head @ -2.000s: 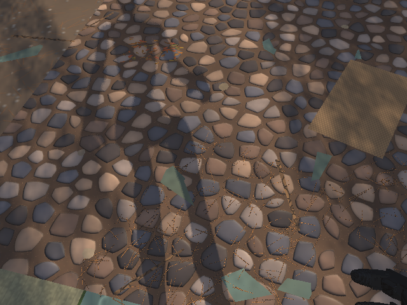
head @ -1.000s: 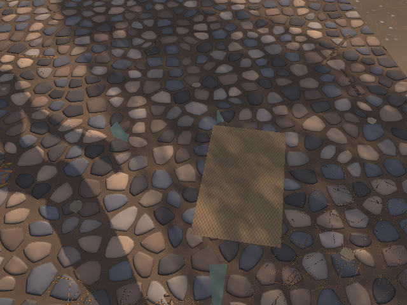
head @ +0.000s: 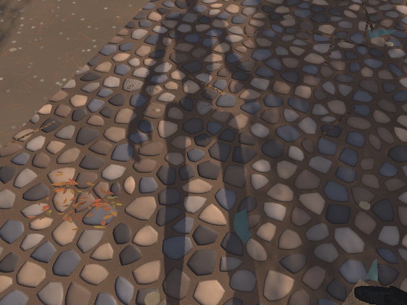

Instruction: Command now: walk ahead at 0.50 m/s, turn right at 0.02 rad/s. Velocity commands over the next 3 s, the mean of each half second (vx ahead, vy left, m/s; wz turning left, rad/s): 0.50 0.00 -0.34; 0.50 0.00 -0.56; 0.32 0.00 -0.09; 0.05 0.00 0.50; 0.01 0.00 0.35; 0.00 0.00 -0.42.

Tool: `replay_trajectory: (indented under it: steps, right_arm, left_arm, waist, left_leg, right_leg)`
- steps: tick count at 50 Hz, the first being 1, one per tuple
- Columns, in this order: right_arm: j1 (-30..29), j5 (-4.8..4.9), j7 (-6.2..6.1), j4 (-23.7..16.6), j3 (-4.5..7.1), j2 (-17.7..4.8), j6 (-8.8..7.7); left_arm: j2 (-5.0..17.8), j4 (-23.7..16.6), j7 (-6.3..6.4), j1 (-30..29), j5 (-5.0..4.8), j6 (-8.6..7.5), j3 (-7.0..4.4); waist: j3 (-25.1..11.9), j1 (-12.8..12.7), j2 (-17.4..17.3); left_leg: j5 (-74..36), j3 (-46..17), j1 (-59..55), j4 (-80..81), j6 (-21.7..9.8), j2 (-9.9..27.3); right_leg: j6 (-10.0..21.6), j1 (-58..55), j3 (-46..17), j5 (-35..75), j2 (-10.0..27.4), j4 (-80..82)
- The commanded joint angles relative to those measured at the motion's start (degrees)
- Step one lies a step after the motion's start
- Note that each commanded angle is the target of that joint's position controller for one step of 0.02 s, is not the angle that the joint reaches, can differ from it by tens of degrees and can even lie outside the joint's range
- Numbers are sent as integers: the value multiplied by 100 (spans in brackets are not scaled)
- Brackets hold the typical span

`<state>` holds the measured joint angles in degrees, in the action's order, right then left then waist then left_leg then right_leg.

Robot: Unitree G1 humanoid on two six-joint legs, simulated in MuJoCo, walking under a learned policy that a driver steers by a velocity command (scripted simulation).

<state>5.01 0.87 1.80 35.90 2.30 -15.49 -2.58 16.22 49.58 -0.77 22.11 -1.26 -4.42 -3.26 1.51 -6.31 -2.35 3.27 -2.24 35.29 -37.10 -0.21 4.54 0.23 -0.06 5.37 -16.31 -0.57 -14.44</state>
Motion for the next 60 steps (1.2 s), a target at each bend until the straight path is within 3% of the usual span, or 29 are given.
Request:
replay_trajectory:
  steps: [1,3,4,5,6,7,8,10,12,19,26,28,30,31,32,33,34,35,37,40,45,49,52,54,55,56,57,58,60]
  right_arm:
    - [-557,32,63,-574,105,-409,-180]
    - [73,0,42,-403,237,-655,-218]
    - [859,-43,-16,-157,384,-922,-210]
    - [1893,-146,-107,0,519,-1356,-178]
    - [2049,-201,-131,42,561,-1738,-127]
    - [2048,-172,-124,42,435,-1177,-121]
    - [1721,-112,-126,87,346,-952,-144]
    - [1064,-107,-93,136,242,-578,-205]
    - [763,-163,-79,212,236,-434,-309]
    - [766,-170,-213,584,381,-767,-380]
    - [1196,30,-259,920,519,-1130,-166]
    - [1120,78,-283,917,565,-1309,-77]
    - [1058,89,-311,870,503,-1211,-6]
    - [1283,-138,-317,678,336,-697,-56]
    - [1463,-145,-265,431,155,-306,-257]
    - [772,79,-189,350,273,-864,-425]
    - [490,177,-161,251,269,-892,-521]
    - [485,55,-212,328,263,-826,-563]
    - [619,-114,-234,417,334,-904,-469]
    - [565,-178,-230,380,296,-690,-313]
    - [-489,-134,-168,106,163,-417,-321]
    - [-906,-37,-62,-40,190,-580,-408]
    - [-650,-24,-22,2,272,-787,-487]
    - [292,-85,-67,255,394,-981,-542]
    - [1098,-188,-101,346,453,-1241,-556]
    - [1635,-242,-65,608,579,-1727,-481]
    - [1595,-67,-11,604,472,-1201,-468]
    - [1279,-58,-18,551,362,-841,-444]
    - [706,-154,-9,522,248,-642,-370]
  left_arm:
    - [1132,-194,28,-49,-77,25,-246]
    - [1216,-155,60,-173,-100,84,-256]
    - [1078,-152,67,-154,-71,80,-200]
    - [699,-321,63,-207,86,45,-47]
    - [28,-430,47,501,64,-42,156]
    - [673,-325,38,205,-85,-88,-12]
    - [898,-486,33,-241,-174,-97,-104]
    - [775,-523,74,-545,-51,-34,-124]
    - [533,-456,74,-334,-63,124,-117]
    - [219,-780,-50,-1136,0,254,-44]
    - [340,-1292,-262,-2134,19,268,-41]
    - [531,-1316,-272,-1807,25,299,-152]
    - [1084,-899,-177,-173,-14,344,-487]
    - [1729,-786,-45,348,-52,401,-668]
    - [1963,-1042,-92,48,-26,289,-626]
    - [1395,-1079,-146,32,-5,193,-465]
    - [1164,-1041,-144,-125,13,119,-399]
    - [1004,-1077,-131,-494,6,90,-349]
    - [716,-1249,-73,-961,101,83,-247]
    - [848,-1244,23,-870,74,48,-287]
    - [967,-1108,163,-489,15,110,-327]
    - [960,-964,187,-156,-32,171,-342]
    - [943,-963,218,-188,-9,221,-358]
    - [676,-1011,201,-286,31,238,-268]
    - [323,-1072,179,-165,122,224,-130]
    - [0,-1178,177,691,-59,161,-34]
    - [560,-1002,197,690,-127,139,-105]
    - [851,-1056,198,2,-77,141,-181]
    - [784,-1242,225,-694,150,115,-190]
  waist:
    - [247,251,717]
    - [-100,735,748]
    - [-641,1116,666]
    - [-1548,1536,122]
    - [-2373,1159,-1411]
    - [-2176,1389,-838]
    - [-1286,1309,-710]
    - [-543,961,-462]
    - [-330,665,-494]
    - [144,680,-88]
    - [400,934,-11]
    - [42,659,-191]
    - [-839,-202,-8]
    - [-1231,-126,1173]
    - [-2095,304,1777]
    - [-1867,-74,926]
    - [-1161,19,815]
    - [-750,294,350]
    - [-497,648,519]
    - [-401,715,446]
    - [-100,338,663]
    - [-44,196,728]
    - [-94,390,926]
    - [-560,869,915]
    - [-1359,1156,333]
    - [-1927,793,-1654]
    - [-1593,929,-1215]
    - [-788,1067,-642]
    - [-202,837,-85]
  left_leg:
    - [128,168,-370,561,-114,-203]
    - [142,298,-1483,998,-297,-409]
    - [18,317,-2757,1022,-444,-434]
    - [-150,-748,-4499,762,-795,648]
    - [830,-3201,-5977,1325,-1608,2034]
    - [1600,-3512,-5585,1745,-1561,1909]
    - [1513,-2634,-4936,1876,-1347,1718]
    - [794,-1535,-3671,2255,-1160,1274]
    - [308,-891,-2965,2654,-1108,1112]
    - [-601,635,-2829,3039,-1010,990]
    - [-1322,1238,-3861,2570,-753,1275]
    - [-3238,1409,-4048,1697,-615,1245]
    - [-3554,1673,-3212,-621,-272,852]
    - [-337,1705,-1269,-2686,91,327]
    - [3184,385,413,-4156,286,-774]
    - [2870,-345,1030,-4339,146,-443]
    - [2370,-259,1209,-4023,-8,-212]
    - [1935,-265,910,-3498,-40,46]
    - [1476,-306,152,-2852,22,258]
    - [1081,-151,-62,-2142,269,164]
    - [-614,-84,-366,-20,454,-217]
    - [-780,-227,-670,711,367,-390]
    - [-116,-295,-1007,932,152,-408]
    - [-37,-166,-2335,1210,-148,-327]
    - [346,-1035,-3746,1115,-498,563]
    - [1708,-3800,-5417,1745,-1486,1717]
    - [3068,-4488,-5309,2100,-1501,1814]
    - [2378,-3621,-4586,2145,-1317,1536]
    - [-643,-2246,-3375,2017,-1252,1096]
  right_leg:
    - [966,153,-1077,2207,1559,259]
    - [777,184,-988,3208,1463,-473]
    - [606,553,-779,3538,1167,-1419]
    - [348,1701,-547,2045,820,-3141]
    - [22,3624,-593,-1576,-36,-5047]
    - [24,4139,-1240,-1709,163,-5749]
    - [67,4497,-1151,-1234,390,-5873]
    - [23,4183,-1045,-419,737,-5457]
    - [-37,3621,-1089,-46,871,-5255]
    - [-116,3800,-963,1561,835,-3519]
    - [304,3756,-375,1202,588,-2287]
    - [539,3056,-9,598,198,-2283]
    - [924,674,64,812,-320,-1850]
    - [1485,-1001,-2023,724,865,-1592]
    - [2515,-2117,-5295,-533,1949,-490]
    - [2188,-2018,-5036,-683,1917,-82]
    - [1963,-1363,-4202,-367,1726,-111]
    - [1743,-536,-3553,216,1456,-152]
    - [1611,503,-2865,1221,1131,14]
    - [1674,1055,-2399,2020,958,184]
    - [1293,1438,-1984,1369,556,155]
    - [1191,1156,-2449,903,745,-188]
    - [1064,773,-2916,1021,908,-710]
    - [813,896,-2712,1511,559,-1613]
    - [610,1481,-2246,842,211,-3143]
    - [187,3504,-1533,-1520,-628,-4993]
    - [125,4277,-1727,-1636,-241,-5758]
    - [84,4398,-1714,-1169,-127,-5918]
    - [-26,4001,-1349,-749,148,-5563]
